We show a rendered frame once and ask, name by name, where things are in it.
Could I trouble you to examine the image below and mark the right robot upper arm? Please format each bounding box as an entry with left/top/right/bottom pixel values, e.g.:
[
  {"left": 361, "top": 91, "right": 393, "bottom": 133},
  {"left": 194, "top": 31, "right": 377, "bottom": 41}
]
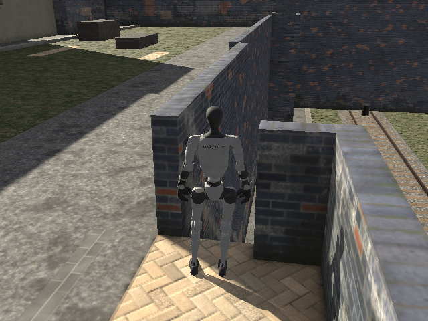
[{"left": 228, "top": 135, "right": 245, "bottom": 171}]

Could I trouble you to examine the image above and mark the right robot forearm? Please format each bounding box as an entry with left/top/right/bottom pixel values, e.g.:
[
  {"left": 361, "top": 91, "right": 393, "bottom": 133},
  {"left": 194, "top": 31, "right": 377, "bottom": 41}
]
[{"left": 238, "top": 161, "right": 250, "bottom": 190}]

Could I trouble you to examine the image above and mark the left robot upper arm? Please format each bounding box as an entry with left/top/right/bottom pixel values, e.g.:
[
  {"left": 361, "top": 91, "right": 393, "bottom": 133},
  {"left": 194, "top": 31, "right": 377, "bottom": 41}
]
[{"left": 183, "top": 135, "right": 200, "bottom": 172}]

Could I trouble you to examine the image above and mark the robot right hand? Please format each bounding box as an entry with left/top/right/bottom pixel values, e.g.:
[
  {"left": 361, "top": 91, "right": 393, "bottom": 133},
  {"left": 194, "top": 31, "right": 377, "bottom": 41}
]
[{"left": 237, "top": 188, "right": 251, "bottom": 204}]

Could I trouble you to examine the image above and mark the robot right shin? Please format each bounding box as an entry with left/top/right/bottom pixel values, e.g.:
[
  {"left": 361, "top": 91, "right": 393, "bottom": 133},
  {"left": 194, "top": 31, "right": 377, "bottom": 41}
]
[{"left": 220, "top": 222, "right": 231, "bottom": 267}]

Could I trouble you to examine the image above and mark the robot left hand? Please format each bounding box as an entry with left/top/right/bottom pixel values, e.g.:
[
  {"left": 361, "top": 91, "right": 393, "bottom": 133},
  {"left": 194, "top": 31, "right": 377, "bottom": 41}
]
[{"left": 177, "top": 187, "right": 192, "bottom": 201}]

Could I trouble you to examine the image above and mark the humanoid robot head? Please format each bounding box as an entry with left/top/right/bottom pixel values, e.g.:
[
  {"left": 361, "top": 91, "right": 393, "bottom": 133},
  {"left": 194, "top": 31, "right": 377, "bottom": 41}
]
[{"left": 203, "top": 106, "right": 226, "bottom": 138}]

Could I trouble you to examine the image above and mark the left robot forearm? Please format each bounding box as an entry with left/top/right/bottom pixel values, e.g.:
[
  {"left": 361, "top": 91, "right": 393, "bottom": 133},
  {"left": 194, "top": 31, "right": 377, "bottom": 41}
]
[{"left": 177, "top": 162, "right": 190, "bottom": 189}]

